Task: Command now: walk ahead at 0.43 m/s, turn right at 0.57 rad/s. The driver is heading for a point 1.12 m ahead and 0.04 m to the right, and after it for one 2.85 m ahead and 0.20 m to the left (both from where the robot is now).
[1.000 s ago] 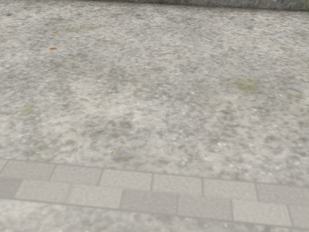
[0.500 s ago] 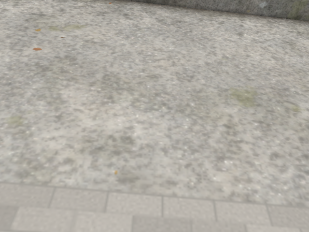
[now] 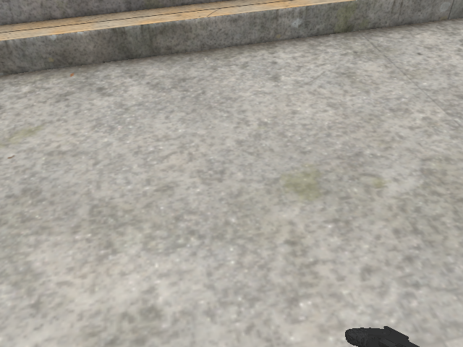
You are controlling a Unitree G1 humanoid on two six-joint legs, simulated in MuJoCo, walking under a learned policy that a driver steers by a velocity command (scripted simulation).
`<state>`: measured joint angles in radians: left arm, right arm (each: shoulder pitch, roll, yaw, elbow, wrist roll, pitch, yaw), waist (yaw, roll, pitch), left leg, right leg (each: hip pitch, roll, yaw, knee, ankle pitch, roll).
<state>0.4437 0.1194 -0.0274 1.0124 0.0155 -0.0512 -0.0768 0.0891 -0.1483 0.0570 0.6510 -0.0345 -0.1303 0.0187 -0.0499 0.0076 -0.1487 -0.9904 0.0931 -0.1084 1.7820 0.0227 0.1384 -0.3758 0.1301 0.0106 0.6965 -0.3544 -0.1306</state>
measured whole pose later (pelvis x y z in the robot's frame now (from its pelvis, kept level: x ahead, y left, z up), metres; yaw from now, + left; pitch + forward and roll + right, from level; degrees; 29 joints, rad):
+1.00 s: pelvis +0.18 +0.05 +0.01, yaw -13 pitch -1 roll +1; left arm 0.27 0.17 0.02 0.74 0.00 -0.03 0.03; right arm 0.25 -0.18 -0.02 0.76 -0.01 -0.02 -0.02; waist -0.01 0.00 0.01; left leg -0.35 -0.03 0.01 0.57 -0.21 0.03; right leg -0.27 -0.01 0.03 0.63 -0.35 0.01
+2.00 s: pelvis +0.41 -0.03 +0.01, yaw -13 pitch +3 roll +2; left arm 0.04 0.22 0.02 0.64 -0.03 -0.09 -0.05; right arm 0.49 -0.22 -0.03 0.85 0.02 -0.06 -0.01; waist -0.10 -0.03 0.00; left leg 0.12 -0.01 0.01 0.21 -0.37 -0.01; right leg -0.62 -0.06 -0.01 0.61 -0.03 -0.03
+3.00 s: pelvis +0.96 -0.11 +0.02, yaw +12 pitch +4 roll +0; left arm 0.02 0.27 0.03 0.67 0.01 -0.10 0.00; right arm 0.32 -0.27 -0.07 0.70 0.02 -0.02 -0.02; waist -0.07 -0.03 0.03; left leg -0.20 -0.12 -0.16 0.43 -0.28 0.07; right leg -0.65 -0.03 0.11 0.61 0.01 0.06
